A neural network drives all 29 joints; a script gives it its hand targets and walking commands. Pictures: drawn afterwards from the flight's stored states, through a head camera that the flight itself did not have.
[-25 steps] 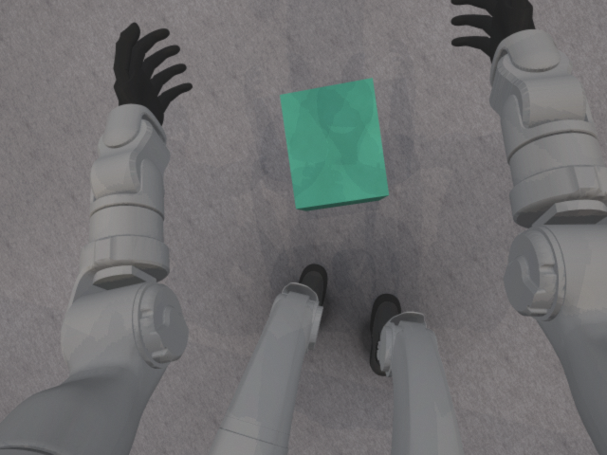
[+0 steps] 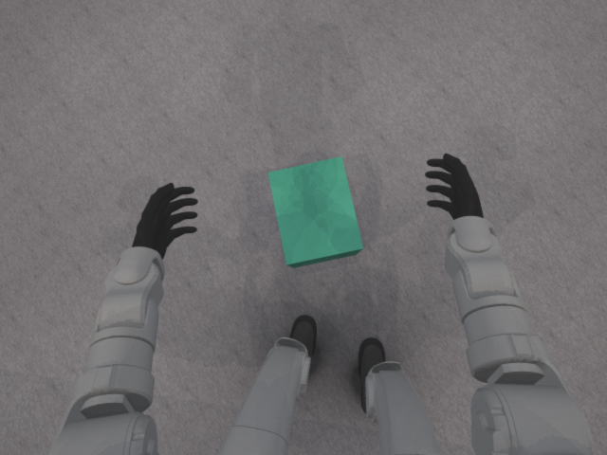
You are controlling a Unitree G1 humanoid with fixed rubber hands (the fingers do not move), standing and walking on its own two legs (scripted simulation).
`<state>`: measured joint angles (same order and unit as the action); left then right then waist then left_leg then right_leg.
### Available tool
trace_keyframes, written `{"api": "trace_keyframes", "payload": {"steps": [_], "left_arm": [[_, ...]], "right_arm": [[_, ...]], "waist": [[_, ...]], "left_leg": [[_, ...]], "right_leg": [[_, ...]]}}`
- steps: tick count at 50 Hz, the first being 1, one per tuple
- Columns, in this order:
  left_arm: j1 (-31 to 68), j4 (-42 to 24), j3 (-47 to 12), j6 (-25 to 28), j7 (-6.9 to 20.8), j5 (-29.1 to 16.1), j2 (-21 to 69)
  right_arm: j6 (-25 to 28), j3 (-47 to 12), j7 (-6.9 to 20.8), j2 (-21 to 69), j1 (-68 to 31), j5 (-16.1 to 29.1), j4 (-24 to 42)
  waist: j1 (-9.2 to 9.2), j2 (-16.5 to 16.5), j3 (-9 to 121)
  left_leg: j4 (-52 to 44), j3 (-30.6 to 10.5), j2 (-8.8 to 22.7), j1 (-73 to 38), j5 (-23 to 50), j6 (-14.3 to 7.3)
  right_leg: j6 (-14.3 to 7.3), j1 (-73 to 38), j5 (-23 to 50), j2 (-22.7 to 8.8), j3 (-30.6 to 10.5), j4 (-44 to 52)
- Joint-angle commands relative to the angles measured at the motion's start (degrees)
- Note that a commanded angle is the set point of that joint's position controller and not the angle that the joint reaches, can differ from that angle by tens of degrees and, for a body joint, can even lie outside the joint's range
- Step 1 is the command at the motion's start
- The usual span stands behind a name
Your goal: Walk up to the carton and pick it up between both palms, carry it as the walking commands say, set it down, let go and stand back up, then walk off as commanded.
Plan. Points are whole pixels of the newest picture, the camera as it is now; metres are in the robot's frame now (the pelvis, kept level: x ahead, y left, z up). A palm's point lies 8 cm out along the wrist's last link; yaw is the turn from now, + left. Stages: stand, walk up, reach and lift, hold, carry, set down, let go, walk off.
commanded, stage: let go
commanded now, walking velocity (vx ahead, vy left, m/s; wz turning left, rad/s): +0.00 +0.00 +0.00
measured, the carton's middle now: (315, 217) +0.47 +0.09 -0.62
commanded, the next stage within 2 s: stand in 1.04 s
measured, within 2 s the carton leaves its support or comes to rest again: neither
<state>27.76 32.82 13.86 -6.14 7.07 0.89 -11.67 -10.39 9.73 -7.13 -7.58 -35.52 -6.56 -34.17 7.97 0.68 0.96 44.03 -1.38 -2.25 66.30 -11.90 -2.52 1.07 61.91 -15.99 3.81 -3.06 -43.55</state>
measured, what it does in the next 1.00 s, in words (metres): shifts its weight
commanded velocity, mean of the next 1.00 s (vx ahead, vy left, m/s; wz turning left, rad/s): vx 0.00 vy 0.00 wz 0.00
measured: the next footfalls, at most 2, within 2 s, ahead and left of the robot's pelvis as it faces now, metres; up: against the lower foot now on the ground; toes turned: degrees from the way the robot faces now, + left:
none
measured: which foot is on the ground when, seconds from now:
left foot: down 0.00-1.00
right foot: down 0.00-1.00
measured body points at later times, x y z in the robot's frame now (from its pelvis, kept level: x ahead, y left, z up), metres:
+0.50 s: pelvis +0.06 -0.02 +0.05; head +0.13 -0.02 +0.50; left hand +0.22 +0.23 -0.02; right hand +0.29 -0.22 -0.04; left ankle +0.06 +0.08 -0.68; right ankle +0.02 -0.13 -0.68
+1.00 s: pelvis +0.05 -0.04 +0.05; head +0.05 -0.04 +0.50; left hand +0.21 +0.21 -0.02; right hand +0.23 -0.26 -0.02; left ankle +0.06 +0.08 -0.68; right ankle +0.02 -0.13 -0.68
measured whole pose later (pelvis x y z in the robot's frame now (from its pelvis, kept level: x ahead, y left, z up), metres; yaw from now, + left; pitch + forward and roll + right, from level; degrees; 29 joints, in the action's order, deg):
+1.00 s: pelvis +0.05 -0.04 +0.05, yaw +4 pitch -5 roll +1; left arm -11.6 23.4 2.9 -13.4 1.9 0.6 -13.0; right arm -6.6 1.3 1.5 -12.4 13.4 1.3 -25.7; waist -0.7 -1.0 -4.4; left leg 29.3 -4.1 -2.6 9.3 -15.4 -0.1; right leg -2.7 4.5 -19.9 2.8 -0.6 -29.2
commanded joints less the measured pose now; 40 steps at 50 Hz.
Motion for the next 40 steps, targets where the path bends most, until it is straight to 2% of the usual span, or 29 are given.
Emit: {"api": "trace_keyframes", "payload": {"steps": [1, 4, 6, 14, 19, 26, 34, 40], "left_arm": [[-2.89, -4.38, -2.03, 1.9, 0.85, -0.23, -6.12], [-8.31, -5.36, -4.12, 2.36, 0.59, -0.07, -5.94], [-12.82, -7.04, -5.64, 2.49, 0.12, -0.34, -5.59], [-29.02, -15.1, -9.81, 4.0, -1.93, -2.19, -5.06], [-35.25, -15.63, -11.18, 4.66, -2.92, -3.38, -4.25], [-38.53, -14.32, -11.23, 3.0, -2.79, -1.92, -5.79], [-40.6, -14.1, -10.93, 0.6, -2.74, -0.46, -6.81], [-38.69, -15.5, -9.52, -2.35, -3.37, 0.27, -7.5]], "right_arm": [[2.46, 0.05, -0.12, -1.05, -2.95, 0.01, 6.7], [4.01, 0.9, 0.68, -1.69, 3.23, 0.25, 5.36], [4.92, 0.88, 1.35, -2.11, 7.74, 0.84, 4.79], [8.03, -0.87, 4.06, -3.63, 24.63, 2.78, 6.1], [9.33, -3.01, 5.93, -5.37, 32.39, 3.7, 8.48], [7.79, -4.01, 7.82, -7.92, 39.72, 5.31, 12.31], [5.37, -6.34, 9.45, -7.94, 46.24, 6.85, 15.09], [4.37, -6.73, 9.56, -8.29, 46.77, 7.48, 15.66]], "waist": [[0.45, -1.85, 41.13], [-0.6, -0.06, 32.26], [-1.24, 1.09, 28.99], [-3.25, 3.8, 21.01], [-3.94, 1.69, 15.46], [-5.34, -3.39, 6.82], [-6.47, -3.14, 0.65], [-7.24, -2.37, -1.73]], "left_leg": [[-2.02, -2.98, 1.66, -45.01, 19.62, 4.2], [-5.06, -3.82, 1.89, -46.68, 12.49, 4.33], [-6.62, -3.82, 2.05, -49.09, 11.89, 4.46], [-11.51, -3.33, 2.69, -60.65, 22.86, 5.67], [-14.54, -2.74, 2.46, -63.79, 24.69, 6.07], [-18.08, -1.34, 1.24, -63.08, 18.12, 4.24], [-18.94, -0.36, -0.59, -61.62, 11.97, 2.31], [-17.76, -0.1, -1.17, -61.06, 7.46, 2.38]], "right_leg": [[0.85, -15.49, 3.77, 0.85, 2.64, 4.6], [0.0, -15.31, -1.47, 0.2, 2.92, 6.08], [-0.46, -16.81, -2.12, -0.3, 2.86, 7.24], [-0.88, -28.43, 2.91, -0.63, 2.4, 13.58], [-0.75, -36.82, 7.48, -0.87, 2.19, 17.4], [-0.01, -47.4, 14.2, -2.61, 1.17, 20.88], [-0.31, -53.9, 19.22, -5.08, -1.46, 22.21], [-0.04, -53.75, 18.62, -6.51, -2.56, 21.81]]}}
